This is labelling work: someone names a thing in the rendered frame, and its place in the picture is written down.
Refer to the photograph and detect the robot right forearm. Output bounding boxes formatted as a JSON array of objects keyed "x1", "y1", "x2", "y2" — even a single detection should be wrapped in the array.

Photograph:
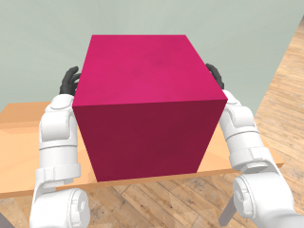
[{"x1": 218, "y1": 89, "x2": 295, "y2": 209}]

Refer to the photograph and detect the robot left forearm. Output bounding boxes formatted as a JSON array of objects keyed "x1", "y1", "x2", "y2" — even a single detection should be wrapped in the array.
[{"x1": 29, "y1": 94, "x2": 82, "y2": 228}]

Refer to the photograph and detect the table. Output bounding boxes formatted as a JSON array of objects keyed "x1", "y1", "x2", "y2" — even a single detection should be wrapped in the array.
[{"x1": 0, "y1": 101, "x2": 285, "y2": 228}]

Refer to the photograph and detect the robot right hand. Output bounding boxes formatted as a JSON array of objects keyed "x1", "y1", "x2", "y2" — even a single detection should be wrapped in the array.
[{"x1": 206, "y1": 63, "x2": 224, "y2": 90}]

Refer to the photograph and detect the robot right upper arm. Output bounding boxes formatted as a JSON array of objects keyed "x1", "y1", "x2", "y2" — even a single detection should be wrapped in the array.
[{"x1": 233, "y1": 171, "x2": 304, "y2": 228}]

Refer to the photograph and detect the carton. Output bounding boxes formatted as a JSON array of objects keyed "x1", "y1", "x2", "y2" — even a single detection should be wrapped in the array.
[{"x1": 71, "y1": 34, "x2": 228, "y2": 182}]

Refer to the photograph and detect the robot left upper arm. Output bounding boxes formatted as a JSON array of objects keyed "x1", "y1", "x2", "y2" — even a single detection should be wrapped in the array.
[{"x1": 30, "y1": 187, "x2": 90, "y2": 228}]

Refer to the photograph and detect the robot left hand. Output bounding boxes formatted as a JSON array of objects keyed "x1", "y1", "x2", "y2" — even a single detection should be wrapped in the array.
[{"x1": 59, "y1": 66, "x2": 81, "y2": 96}]

